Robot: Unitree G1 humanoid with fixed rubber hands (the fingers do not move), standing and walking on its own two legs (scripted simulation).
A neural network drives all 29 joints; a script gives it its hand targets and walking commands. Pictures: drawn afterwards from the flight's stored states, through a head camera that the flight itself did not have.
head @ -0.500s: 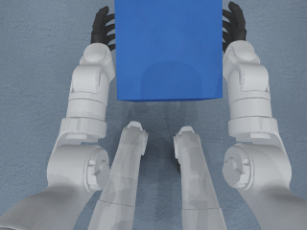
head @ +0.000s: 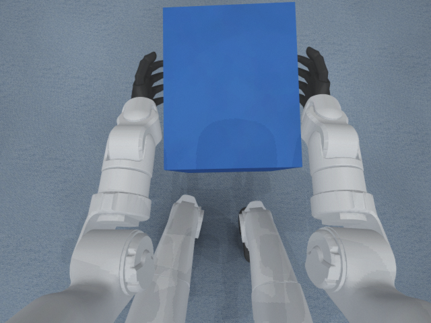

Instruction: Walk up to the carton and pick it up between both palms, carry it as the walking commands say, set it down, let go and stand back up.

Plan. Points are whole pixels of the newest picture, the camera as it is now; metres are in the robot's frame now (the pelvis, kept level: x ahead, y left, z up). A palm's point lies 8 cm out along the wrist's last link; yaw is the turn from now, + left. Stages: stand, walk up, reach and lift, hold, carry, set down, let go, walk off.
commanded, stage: reach and lift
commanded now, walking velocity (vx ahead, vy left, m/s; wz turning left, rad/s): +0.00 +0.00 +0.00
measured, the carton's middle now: (229, 108) +0.47 +0.00 -0.10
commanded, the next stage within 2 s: none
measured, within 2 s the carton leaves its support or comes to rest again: neither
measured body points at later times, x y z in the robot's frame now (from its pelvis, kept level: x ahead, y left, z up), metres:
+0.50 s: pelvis +0.02 +0.00 +0.06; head +0.20 +0.01 +0.46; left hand +0.45 +0.15 +0.02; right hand +0.46 -0.13 +0.03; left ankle +0.16 +0.13 -0.63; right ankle +0.14 -0.14 -0.63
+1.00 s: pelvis +0.11 +0.00 +0.10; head +0.08 +0.01 +0.55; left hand +0.43 +0.14 +0.12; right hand +0.45 -0.14 +0.13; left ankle +0.15 +0.13 -0.63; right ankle +0.14 -0.14 -0.63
